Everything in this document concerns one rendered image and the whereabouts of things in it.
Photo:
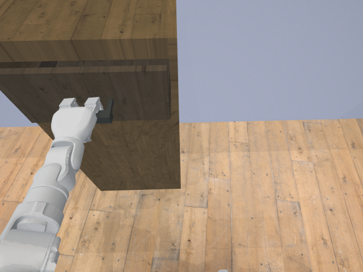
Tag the drawer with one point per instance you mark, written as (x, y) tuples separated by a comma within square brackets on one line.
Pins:
[(140, 88)]

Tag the cabinet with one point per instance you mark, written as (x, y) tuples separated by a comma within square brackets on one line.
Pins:
[(123, 155)]

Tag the left robot forearm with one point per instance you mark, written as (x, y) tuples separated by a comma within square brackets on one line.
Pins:
[(42, 208)]

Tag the robot left upper arm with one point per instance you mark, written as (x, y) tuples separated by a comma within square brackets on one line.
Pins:
[(29, 251)]

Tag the handle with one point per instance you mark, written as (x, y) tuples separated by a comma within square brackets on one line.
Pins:
[(105, 116)]

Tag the left robot hand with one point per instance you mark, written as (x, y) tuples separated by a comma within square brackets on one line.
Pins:
[(74, 121)]

